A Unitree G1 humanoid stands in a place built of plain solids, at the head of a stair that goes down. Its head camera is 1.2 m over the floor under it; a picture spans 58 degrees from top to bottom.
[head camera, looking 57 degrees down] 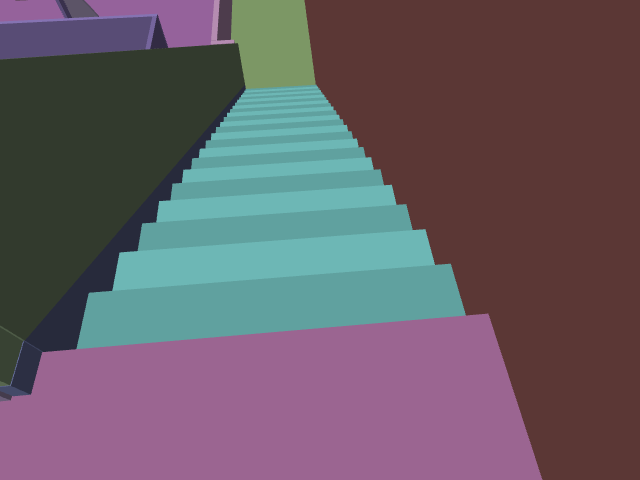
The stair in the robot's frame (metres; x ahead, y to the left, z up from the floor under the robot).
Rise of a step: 0.17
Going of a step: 0.27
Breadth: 1.29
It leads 5 degrees to the left of straight ahead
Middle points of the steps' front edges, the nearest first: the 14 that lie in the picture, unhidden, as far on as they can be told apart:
0.46 0.14 0.00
0.73 0.17 -0.17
1.00 0.19 -0.34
1.26 0.21 -0.50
1.53 0.24 -0.67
1.80 0.26 -0.84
2.07 0.29 -1.01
2.33 0.31 -1.18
2.60 0.34 -1.35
2.87 0.36 -1.52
3.14 0.39 -1.68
3.40 0.41 -1.85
3.67 0.43 -2.02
3.94 0.46 -2.19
